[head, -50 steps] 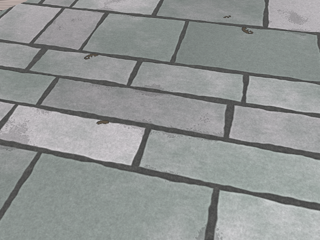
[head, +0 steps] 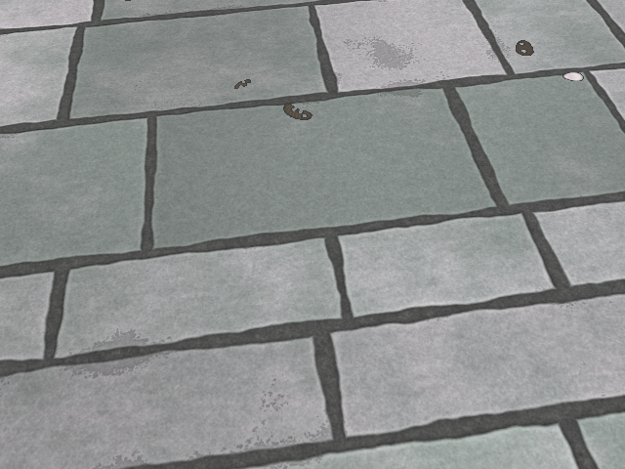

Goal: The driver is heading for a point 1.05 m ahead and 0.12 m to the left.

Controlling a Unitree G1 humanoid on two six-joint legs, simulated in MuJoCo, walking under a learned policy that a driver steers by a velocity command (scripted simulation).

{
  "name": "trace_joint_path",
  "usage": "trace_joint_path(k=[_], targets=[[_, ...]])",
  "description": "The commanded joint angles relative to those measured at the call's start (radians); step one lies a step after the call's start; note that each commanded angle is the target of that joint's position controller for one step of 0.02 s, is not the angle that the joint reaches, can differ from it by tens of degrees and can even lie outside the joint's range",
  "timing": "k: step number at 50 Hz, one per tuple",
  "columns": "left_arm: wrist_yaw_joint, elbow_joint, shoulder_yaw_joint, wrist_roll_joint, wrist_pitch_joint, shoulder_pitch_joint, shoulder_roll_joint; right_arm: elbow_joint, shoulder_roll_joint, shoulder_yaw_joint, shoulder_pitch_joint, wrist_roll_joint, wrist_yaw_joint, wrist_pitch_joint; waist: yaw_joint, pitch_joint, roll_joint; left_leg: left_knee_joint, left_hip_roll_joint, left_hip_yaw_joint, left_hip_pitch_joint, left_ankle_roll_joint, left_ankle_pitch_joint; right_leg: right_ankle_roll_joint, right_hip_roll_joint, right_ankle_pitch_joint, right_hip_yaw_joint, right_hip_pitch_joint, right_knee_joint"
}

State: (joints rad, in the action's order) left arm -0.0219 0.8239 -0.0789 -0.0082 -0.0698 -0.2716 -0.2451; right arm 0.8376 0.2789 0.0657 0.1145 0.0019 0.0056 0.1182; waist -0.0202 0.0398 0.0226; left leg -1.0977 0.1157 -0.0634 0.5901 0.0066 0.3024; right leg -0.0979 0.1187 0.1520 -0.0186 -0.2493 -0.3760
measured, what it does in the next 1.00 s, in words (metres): walks ahead: left foot, then right foot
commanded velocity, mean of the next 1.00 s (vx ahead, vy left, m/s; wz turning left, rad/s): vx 0.42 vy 0.00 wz -0.09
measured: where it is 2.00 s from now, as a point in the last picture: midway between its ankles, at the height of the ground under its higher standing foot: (316, 390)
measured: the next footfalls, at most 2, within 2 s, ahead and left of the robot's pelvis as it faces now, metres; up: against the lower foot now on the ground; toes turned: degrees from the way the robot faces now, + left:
left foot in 0.30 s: +0.36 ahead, +0.15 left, +0.00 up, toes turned -2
right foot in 0.84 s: +0.64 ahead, -0.09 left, +0.00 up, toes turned -4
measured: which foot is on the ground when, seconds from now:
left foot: up 0.00-0.28, down 0.30-0.86, up 0.88-1.00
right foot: down 0.00-0.30, up 0.32-0.82, down 0.84-1.00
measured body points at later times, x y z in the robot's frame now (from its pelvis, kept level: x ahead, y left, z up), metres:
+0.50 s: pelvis +0.29 +0.08 +0.00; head +0.32 +0.09 +0.45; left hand +0.41 +0.34 -0.13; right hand +0.36 -0.20 -0.12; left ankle +0.32 +0.15 -0.74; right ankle +0.25 -0.07 -0.66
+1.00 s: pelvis +0.51 +0.02 -0.01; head +0.55 +0.00 +0.44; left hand +0.69 +0.25 -0.12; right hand +0.56 -0.26 -0.15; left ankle +0.46 +0.17 -0.69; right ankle +0.60 -0.08 -0.74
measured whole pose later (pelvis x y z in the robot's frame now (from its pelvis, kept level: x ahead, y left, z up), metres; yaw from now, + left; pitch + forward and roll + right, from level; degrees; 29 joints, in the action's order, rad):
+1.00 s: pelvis +0.51 +0.02 -0.01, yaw -3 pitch +2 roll +0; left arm -0.02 0.79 -0.04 0.02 -0.06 -0.11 -0.22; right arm 0.91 0.28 0.04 0.24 0.01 0.02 0.02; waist 0.02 0.04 0.03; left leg -1.01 0.04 -0.04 0.42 0.05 0.53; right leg -0.05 0.02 0.08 0.05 -0.41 -0.47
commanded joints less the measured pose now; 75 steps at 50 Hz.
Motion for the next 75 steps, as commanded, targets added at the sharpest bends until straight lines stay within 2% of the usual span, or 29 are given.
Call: trace_joint_path(k=[1, 5, 10, 13, 15, 16, 17, 18, 19, 21, 25, 37, 41, 42, 43, 44, 45, 47, 49, 53, 56, 60, 61, 62, 63, 64, 67, 71, 75], targets=[[0.024, -0.067, -0.031, -0.003, -0.021, 0.001, -0.149, -0.043, 0.06, 0.015, 0.019, -0.016, 0.005, -0.013, 0.025, -0.06, -0.036, 0.164, 0.019, 0.022, 0.046, 0.038, -0.146, -0.191, -0.269, -0.336, -0.212, 0.042, 0.179], [0.031, -0.045, -0.028, -0.006, -0.017, -0.054, -0.153, -0.073, 0.035, 0.001, -0.108, -0.004, -0.006, -0.006, -0.035, -0.04, -0.083, 0.457, -0.031, 0.049, -0.016, 0.027, -0.407, -0.128, -0.223, -0.225, -0.14, 0.046, 0.181], [0.03, -0.004, -0.028, -0.009, -0.012, -0.118, -0.156, -0.116, 0.067, 0.001, -0.204, 0.007, -0.028, 0.009, -0.068, 0.007, -0.104, 0.578, -0.054, 0.038, 0.037, -0.019, -0.374, -0.118, -0.306, -0.178, -0.209, 0.202, 0.129], [0.039, 0.001, -0.034, -0.007, 0.002, -0.109, -0.174, -0.115, 0.096, 0.01, -0.149, 0.007, -0.038, 0.02, -0.024, -0.013, -0.13, 0.613, -0.077, 0.053, -0.029, -0.064, -0.255, -0.088, -0.34, -0.345, -0.227, 0.286, 0.052], [0.038, -0.013, -0.023, -0.001, 0.008, -0.073, -0.16, -0.055, 0.153, 0.04, 0.071, 0.0, -0.032, 0.023, 0.089, -0.159, -0.116, 0.625, -0.096, 0.074, -0.363, -0.122, -0.289, -0.046, -0.258, -0.582, -0.161, 0.227, -0.198], [0.038, -0.036, -0.004, 0.015, 0.009, -0.073, -0.118, -0.029, 0.212, 0.053, 0.251, -0.012, -0.027, 0.021, 0.152, -0.309, -0.01, 0.603, 0.076, -0.128, -0.65, -0.19, -0.297, -0.01, -0.182, -0.333, -0.107, 0.047, -0.494], [0.03, -0.031, 0.018, -0.008, -0.01, -0.231, -0.029, 0.011, 0.26, 0.068, 0.326, -0.011, -0.038, 0.012, 0.083, -0.414, 0.313, 0.714, 0.271, -0.589, -0.968, -0.341, -0.078, 0.056, -0.021, 0.345, -0.075, -0.339, -0.822], [0.029, -0.017, 0.006, -0.02, -0.023, -0.186, -0.12, 0.004, 0.16, 0.041, 0.31, 0.015, -0.042, 0.01, 0.119, -0.356, 0.213, 0.786, 0.257, -0.667, -0.956, -0.311, 0.106, 0.047, -0.067, 0.421, -0.167, -0.471, -0.933], [0.025, -0.045, -0.005, -0.03, -0.031, -0.079, -0.165, -0.013, 0.116, 0.028, 0.234, 0.016, -0.037, 0.005, 0.121, -0.21, 0.121, 0.802, 0.227, -0.516, -0.826, -0.262, 0.091, 0.041, -0.115, 0.329, -0.142, -0.527, -0.941], [0.031, -0.068, -0.007, -0.005, -0.033, 0.011, -0.147, -0.035, 0.093, 0.014, 0.124, -0.004, -0.037, -0.003, 0.07, -0.079, -0.006, 0.851, 0.16, -0.337, -0.577, -0.239, -0.115, 0.049, -0.196, 0.189, -0.082, -0.471, -0.84], [0.034, -0.066, -0.005, -0.003, -0.009, -0.029, -0.097, -0.015, 0.096, 0.012, 0.127, -0.004, -0.036, 0.006, 0.016, -0.074, 0.053, 0.923, 0.109, -0.185, -0.456, -0.251, -0.311, 0.072, -0.248, 0.128, -0.057, -0.384, -0.703], [-0.003, -0.168, 0.017, 0.002, -0.032, 0.302, -0.052, 0.065, 0.132, 0.011, 0.283, 0.008, -0.003, -0.045, 0.105, 0.0, 0.05, 0.857, 0.07, 0.008, -0.565, -0.174, -0.606, 0.079, -0.163, -0.253, 0.03, -0.348, -0.154], [-0.009, -0.112, -0.014, 0.021, -0.044, 0.107, -0.13, 0.055, 0.154, 0.014, 0.215, 0.013, 0.007, -0.061, -0.022, -0.123, 0.07, 0.596, 0.038, 0.011, -0.605, -0.107, -0.809, 0.009, -0.104, -0.291, 0.048, -0.064, -0.03], [0.0, -0.086, -0.029, 0.037, -0.047, -0.003, -0.194, 0.038, 0.128, 0.003, 0.225, -0.001, 0.008, -0.055, -0.054, -0.234, 0.008, 0.414, -0.017, 0.043, -0.486, -0.064, -0.647, -0.038, -0.211, -0.658, -0.033, 0.181, -0.091], [0.01, -0.08, -0.03, 0.064, -0.033, -0.076, -0.243, 0.041, 0.035, -0.028, 0.35, -0.02, 0.0, -0.041, -0.026, -0.396, -0.201, 0.049, -0.13, 0.066, -0.163, 0.006, -0.077, -0.215, -0.487, -1.049, -0.319, 0.557, -0.182], [0.005, -0.061, -0.01, 0.037, -0.019, -0.111, -0.164, 0.081, 0.04, -0.033, 0.426, 0.0, -0.011, -0.037, -0.03, -0.543, -0.26, -0.099, -0.162, -0.047, -0.083, 0.024, 0.415, -0.3, -0.566, -1.031, -0.473, 0.624, -0.151], [0.001, -0.07, -0.002, 0.016, -0.005, -0.056, -0.141, 0.074, 0.131, -0.007, 0.36, 0.022, -0.015, -0.046, -0.037, -0.447, -0.169, -0.154, -0.111, -0.069, -0.04, 0.026, 0.406, -0.253, -0.505, -0.822, -0.394, 0.502, -0.109], [0.004, -0.085, 0.017, 0.011, 0.005, 0.114, -0.097, 0.043, 0.11, -0.003, 0.223, 0.018, 0.004, -0.08, 0.011, -0.211, -0.07, -0.056, -0.046, -0.012, -0.01, 0.041, 0.299, -0.175, -0.414, -0.497, -0.263, 0.194, -0.001], [0.006, -0.083, 0.014, 0.037, 0.009, 0.211, -0.109, 0.049, 0.061, -0.009, 0.26, 0.003, 0.021, -0.12, 0.085, -0.14, -0.148, 0.11, -0.02, 0.008, -0.197, 0.055, 0.202, -0.153, -0.372, -0.332, -0.183, -0.079, 0.088], [0.018, -0.056, 0.009, 0.04, 0.011, 0.218, -0.113, 0.068, 0.051, -0.011, 0.265, -0.002, 0.031, -0.135, 0.078, -0.192, -0.147, 0.316, -0.042, 0.051, -0.353, 0.042, 0.004, -0.132, -0.342, -0.225, -0.082, -0.123, 0.111], [0.044, -0.044, -0.006, 0.025, 0.035, 0.215, -0.164, 0.021, 0.095, 0.007, 0.175, -0.003, 0.03, -0.148, 0.053, -0.14, -0.15, 0.334, -0.056, 0.08, -0.325, 0.012, -0.003, -0.119, -0.369, 0.072, -0.096, -0.13, 0.134], [0.068, -0.028, -0.01, -0.003, 0.063, 0.21, -0.157, -0.004, 0.085, 0.018, 0.168, -0.011, 0.022, -0.149, 0.067, -0.071, -0.115, 0.489, -0.072, 0.096, -0.341, -0.057, -0.046, -0.057, -0.356, 0.187, -0.072, -0.112, 0.066], [0.07, -0.019, -0.008, -0.008, 0.066, 0.188, -0.136, -0.015, 0.113, 0.025, 0.173, -0.018, 0.021, -0.147, 0.066, -0.042, -0.039, 0.612, -0.027, 0.012, -0.341, -0.096, -0.139, -0.002, -0.31, 0.173, -0.017, -0.122, -0.036], [0.07, -0.029, -0.002, 0.012, 0.065, 0.146, -0.088, -0.032, 0.195, 0.042, 0.178, -0.016, 0.03, -0.145, 0.011, -0.049, 0.189, 0.733, 0.129, -0.223, -0.371, -0.179, -0.294, 0.087, -0.173, 0.225, 0.124, -0.195, -0.285], [0.078, -0.064, -0.002, 0.013, 0.064, 0.242, -0.09, -0.035, 0.24, 0.055, 0.195, -0.02, 0.025, -0.137, 0.07, 0.0, 0.312, 0.84, 0.234, -0.427, -0.355, -0.299, -0.275, 0.113, -0.048, 0.365, 0.113, -0.323, -0.42], [0.079, -0.075, -0.013, 0.01, 0.065, 0.284, -0.116, -0.039, 0.21, 0.05, 0.213, -0.037, 0.026, -0.116, 0.085, -0.013, 0.247, 0.845, 0.229, -0.443, -0.378, -0.321, -0.291, 0.113, -0.067, 0.446, 0.01, -0.374, -0.614], [0.077, -0.036, -0.03, 0.013, 0.074, 0.207, -0.131, -0.083, 0.177, 0.049, 0.085, 0.005, 0.033, -0.094, 0.017, -0.079, 0.085, 0.765, 0.142, -0.285, -0.43, -0.221, -0.439, 0.125, -0.108, 0.317, -0.047, -0.389, -0.694], [0.073, -0.047, -0.014, -0.001, 0.059, 0.241, -0.083, -0.086, 0.169, 0.055, 0.117, 0.01, 0.046, -0.117, 0.036, -0.143, 0.105, 0.725, 0.089, -0.246, -0.498, -0.21, -0.533, 0.151, -0.09, 0.236, -0.031, -0.315, -0.495], [0.057, -0.045, -0.012, -0.012, 0.053, 0.232, -0.107, -0.109, 0.194, 0.068, 0.093, 0.013, 0.047, -0.137, 0.045, -0.158, 0.156, 0.727, 0.084, -0.304, -0.461, -0.217, -0.488, 0.157, -0.07, 0.207, -0.032, -0.17, -0.3]])
Velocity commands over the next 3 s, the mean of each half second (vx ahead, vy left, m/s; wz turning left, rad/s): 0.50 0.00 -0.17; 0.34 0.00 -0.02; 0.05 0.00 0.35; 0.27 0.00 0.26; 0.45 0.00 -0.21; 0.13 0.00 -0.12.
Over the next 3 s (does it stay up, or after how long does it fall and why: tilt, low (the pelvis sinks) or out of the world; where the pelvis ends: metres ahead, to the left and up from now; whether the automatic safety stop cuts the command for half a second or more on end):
stays up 1.02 0.16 -0.01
